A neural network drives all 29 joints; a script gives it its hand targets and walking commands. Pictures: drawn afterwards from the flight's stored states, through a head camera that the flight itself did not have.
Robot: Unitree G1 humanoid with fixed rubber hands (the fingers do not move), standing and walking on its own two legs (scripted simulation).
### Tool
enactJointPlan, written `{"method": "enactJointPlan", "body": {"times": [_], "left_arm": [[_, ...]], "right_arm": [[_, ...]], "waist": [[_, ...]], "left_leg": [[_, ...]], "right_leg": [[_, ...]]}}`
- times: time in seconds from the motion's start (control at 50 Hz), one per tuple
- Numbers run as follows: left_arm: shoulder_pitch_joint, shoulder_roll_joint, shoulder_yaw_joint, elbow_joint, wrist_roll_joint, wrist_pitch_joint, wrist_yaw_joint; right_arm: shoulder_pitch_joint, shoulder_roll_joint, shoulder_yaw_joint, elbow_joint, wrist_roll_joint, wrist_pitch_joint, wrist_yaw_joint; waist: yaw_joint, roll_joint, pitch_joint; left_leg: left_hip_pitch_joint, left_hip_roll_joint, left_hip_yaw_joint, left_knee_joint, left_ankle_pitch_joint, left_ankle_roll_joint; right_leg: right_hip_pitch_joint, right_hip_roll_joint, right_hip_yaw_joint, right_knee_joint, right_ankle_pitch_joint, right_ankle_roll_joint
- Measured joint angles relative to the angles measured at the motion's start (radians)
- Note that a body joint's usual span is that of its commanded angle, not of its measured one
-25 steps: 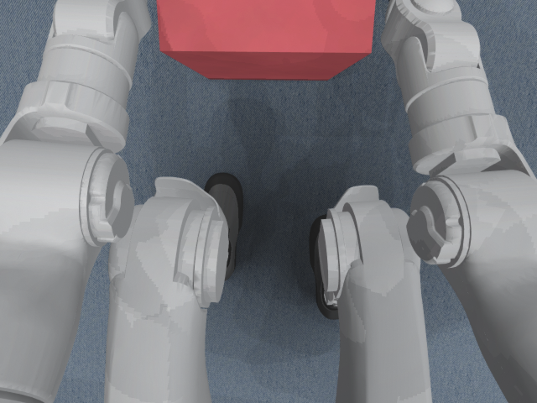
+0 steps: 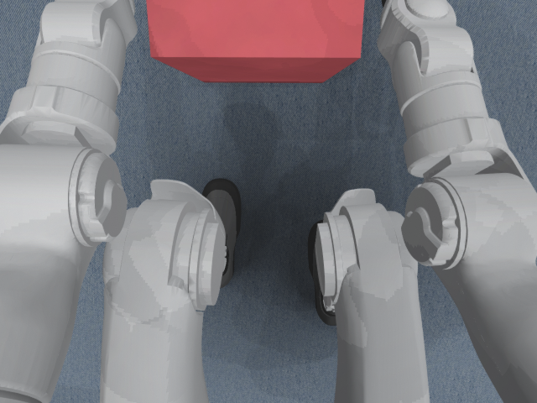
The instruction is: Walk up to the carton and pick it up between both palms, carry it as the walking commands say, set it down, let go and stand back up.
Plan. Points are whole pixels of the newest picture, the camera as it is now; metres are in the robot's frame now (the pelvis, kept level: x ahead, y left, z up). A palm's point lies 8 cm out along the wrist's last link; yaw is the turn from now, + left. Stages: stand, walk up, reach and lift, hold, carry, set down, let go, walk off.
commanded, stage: set down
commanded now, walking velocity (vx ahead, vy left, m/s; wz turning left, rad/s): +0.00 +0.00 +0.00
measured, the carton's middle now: out of the picture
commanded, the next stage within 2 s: none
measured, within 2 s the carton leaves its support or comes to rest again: neither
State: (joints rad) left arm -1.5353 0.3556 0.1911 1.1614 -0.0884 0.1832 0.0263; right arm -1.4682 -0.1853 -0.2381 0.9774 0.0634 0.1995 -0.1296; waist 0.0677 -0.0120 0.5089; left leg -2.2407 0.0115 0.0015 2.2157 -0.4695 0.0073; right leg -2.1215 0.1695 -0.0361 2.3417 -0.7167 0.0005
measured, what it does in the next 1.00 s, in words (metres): stands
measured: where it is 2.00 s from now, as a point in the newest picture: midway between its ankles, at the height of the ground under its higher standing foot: (274, 270)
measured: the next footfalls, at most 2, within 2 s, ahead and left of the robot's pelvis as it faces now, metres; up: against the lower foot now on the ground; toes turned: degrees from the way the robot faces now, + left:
none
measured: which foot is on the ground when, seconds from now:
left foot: down 0.00-1.00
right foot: down 0.00-1.00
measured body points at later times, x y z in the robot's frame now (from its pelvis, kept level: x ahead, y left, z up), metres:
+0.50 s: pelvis +0.00 +0.00 +0.00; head +0.37 +0.01 +0.25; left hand +0.55 +0.21 -0.17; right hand +0.57 -0.09 -0.17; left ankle +0.15 +0.12 -0.32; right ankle +0.09 -0.10 -0.32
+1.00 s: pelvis +0.01 +0.00 +0.01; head +0.38 +0.01 +0.24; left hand +0.55 +0.25 -0.17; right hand +0.57 -0.13 -0.16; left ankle +0.15 +0.12 -0.32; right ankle +0.09 -0.10 -0.32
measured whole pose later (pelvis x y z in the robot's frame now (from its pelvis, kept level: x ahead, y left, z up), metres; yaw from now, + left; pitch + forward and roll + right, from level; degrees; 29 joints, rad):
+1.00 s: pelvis +0.01 +0.00 +0.01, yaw +1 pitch +31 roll +0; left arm -1.42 0.46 0.20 1.02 -0.17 0.13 0.07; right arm -1.41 -0.32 -0.06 0.84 0.20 0.19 -0.18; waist 0.04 -0.02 0.53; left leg -2.23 0.00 0.01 2.18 -0.48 0.01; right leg -2.11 0.15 -0.03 2.30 -0.73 0.00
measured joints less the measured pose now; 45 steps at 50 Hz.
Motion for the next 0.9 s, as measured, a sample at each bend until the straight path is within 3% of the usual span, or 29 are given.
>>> {"method": "enactJointPlan", "body": {"times": [0.24, 0.46, 0.64, 0.74, 0.9], "left_arm": [[-0.007, 0.006, 0.024, 0.006, 0.021, -0.006, -0.034], [-0.01, 0.002, 0.052, 0.048, 0.035, -0.064, -0.015], [0.007, 0.03, 0.029, 0.026, -0.008, -0.095, 0.062], [0.037, 0.063, 0.002, -0.01, -0.052, -0.094, 0.057], [0.073, 0.092, 0.017, -0.045, -0.061, -0.082, 0.047]], "right_arm": [[0.001, 0.003, -0.023, -0.005, -0.026, -0.014, 0.024], [-0.005, -0.004, 0.028, 0.018, -0.043, -0.054, 0.008], [0.006, -0.06, 0.142, 0.013, 0.059, -0.057, -0.046], [0.024, -0.099, 0.163, -0.015, 0.098, -0.056, -0.051], [0.049, -0.139, 0.203, -0.063, 0.161, -0.035, -0.038]], "waist": [[-0.002, -0.003, 0.012], [-0.009, 0.0, 0.012], [-0.027, 0.001, 0.015], [-0.038, 0.0, 0.015], [-0.03, -0.014, 0.015]], "left_leg": [[0.006, 0.001, 0.004, 0.002, -0.001, 0.0], [0.008, -0.004, 0.001, -0.006, 0.0, -0.008], [0.008, -0.008, 0.002, -0.042, -0.003, -0.006], [0.005, -0.008, 0.006, -0.046, -0.007, -0.002], [0.005, 0.001, 0.004, -0.034, -0.017, -0.002]], "right_leg": [[0.005, 0.001, 0.004, 0.003, -0.002, 0.002], [0.006, -0.003, 0.003, -0.002, -0.001, 0.001], [0.008, -0.007, 0.008, -0.041, -0.002, 0.003], [0.006, -0.013, 0.01, -0.046, -0.006, 0.002], [0.001, -0.01, 0.004, -0.037, -0.008, -0.004]]}}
